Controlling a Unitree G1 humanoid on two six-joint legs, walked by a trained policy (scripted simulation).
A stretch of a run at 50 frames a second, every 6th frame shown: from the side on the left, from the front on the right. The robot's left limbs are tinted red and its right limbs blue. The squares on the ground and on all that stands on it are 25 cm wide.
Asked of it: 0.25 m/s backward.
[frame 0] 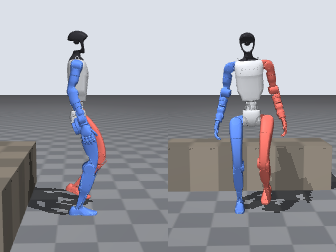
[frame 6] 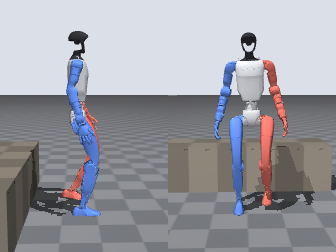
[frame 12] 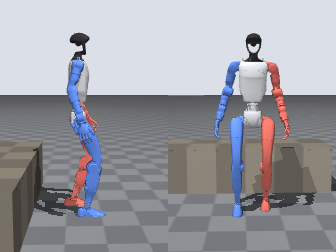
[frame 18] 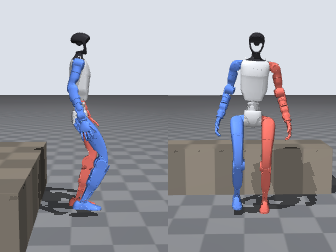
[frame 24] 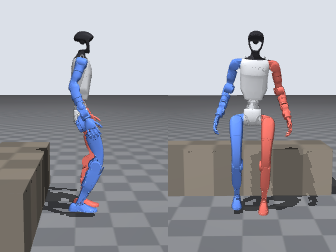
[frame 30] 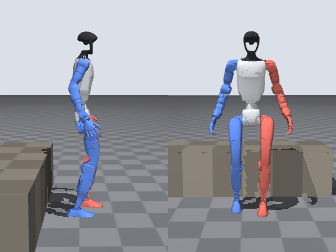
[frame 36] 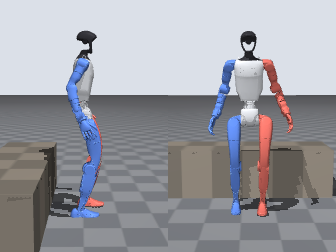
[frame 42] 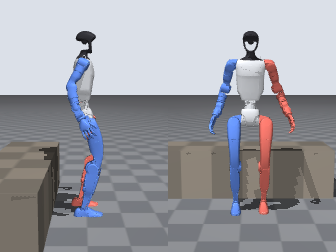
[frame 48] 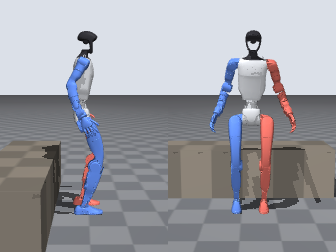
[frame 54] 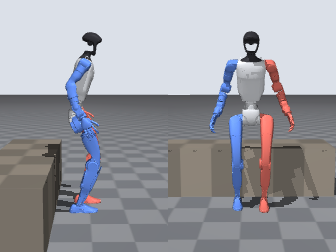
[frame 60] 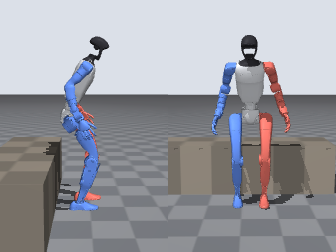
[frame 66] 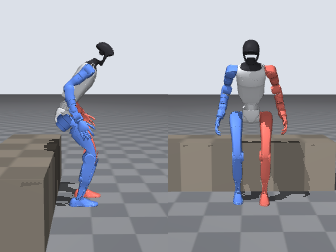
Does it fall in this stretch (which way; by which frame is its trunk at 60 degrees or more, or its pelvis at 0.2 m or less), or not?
no
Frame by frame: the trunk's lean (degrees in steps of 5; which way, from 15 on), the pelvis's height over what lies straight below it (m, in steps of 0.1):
0: 5, 0.8
6: 5, 0.8
12: 0, 0.8
18: 5, 0.8
24: 5, 0.8
30: 5, 0.8
36: 5, 0.8
42: 5, 0.8
48: 5, 0.8
54: 15 forward, 0.8
60: 25 forward, 0.7
66: 35 forward, 0.7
